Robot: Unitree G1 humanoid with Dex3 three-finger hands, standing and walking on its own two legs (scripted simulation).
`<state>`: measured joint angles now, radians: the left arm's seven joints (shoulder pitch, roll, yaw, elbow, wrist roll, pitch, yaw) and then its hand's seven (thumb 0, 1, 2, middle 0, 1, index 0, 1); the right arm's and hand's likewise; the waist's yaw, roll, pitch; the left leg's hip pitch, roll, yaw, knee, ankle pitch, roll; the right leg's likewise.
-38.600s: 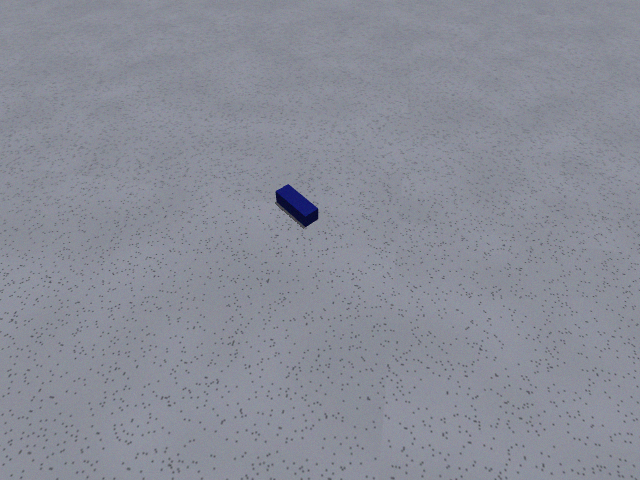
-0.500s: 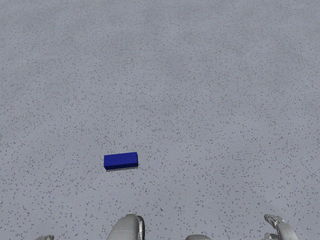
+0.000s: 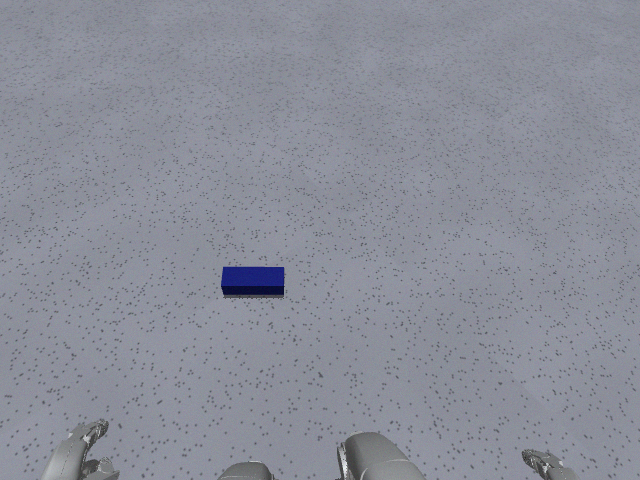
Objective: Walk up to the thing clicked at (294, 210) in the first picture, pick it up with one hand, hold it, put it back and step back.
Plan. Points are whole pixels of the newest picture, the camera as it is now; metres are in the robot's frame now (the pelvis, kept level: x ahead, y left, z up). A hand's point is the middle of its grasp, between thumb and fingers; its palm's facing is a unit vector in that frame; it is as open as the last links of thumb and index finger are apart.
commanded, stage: step back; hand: left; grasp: from above
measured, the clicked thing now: (253, 280) +0.74 +0.17 -0.73
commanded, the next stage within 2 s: stand in 2.00 s
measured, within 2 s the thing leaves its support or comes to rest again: neither
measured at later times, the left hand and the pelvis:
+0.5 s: hand out of the picture -0.07 +0.25 -0.14, palm faces -0.02 -0.90 -0.44, open 7.4 cm; pelvis -0.18 -0.02 -0.01, yaw +0 degrees
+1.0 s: hand out of the picture -0.29 +0.24 -0.15, palm faces -0.06 -0.92 -0.39, open 7.4 cm; pelvis -0.35 -0.03 -0.01, yaw -4 degrees
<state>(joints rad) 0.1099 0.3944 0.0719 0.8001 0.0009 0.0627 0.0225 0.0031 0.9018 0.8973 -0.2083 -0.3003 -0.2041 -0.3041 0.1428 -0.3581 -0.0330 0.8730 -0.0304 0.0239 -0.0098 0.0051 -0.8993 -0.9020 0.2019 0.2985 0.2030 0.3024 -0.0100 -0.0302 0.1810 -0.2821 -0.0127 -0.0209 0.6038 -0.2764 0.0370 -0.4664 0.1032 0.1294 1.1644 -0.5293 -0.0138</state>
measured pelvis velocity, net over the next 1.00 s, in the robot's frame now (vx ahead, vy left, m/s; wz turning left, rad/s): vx -0.35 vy -0.03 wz -0.08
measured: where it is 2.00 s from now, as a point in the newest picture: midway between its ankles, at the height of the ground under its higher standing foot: outside the picture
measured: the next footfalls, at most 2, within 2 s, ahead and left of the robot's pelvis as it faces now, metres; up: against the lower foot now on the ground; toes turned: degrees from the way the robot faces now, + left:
right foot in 0.22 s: -0.09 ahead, -0.15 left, +0.00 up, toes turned -2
left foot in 0.56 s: -0.17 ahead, +0.10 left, +0.00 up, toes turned -1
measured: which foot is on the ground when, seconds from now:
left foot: down 0.00-0.26, up 0.28-0.54, down 0.56-0.92, up 0.94-1.00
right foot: up 0.00-0.20, down 0.22-0.58, up 0.60-0.88, down 0.90-1.00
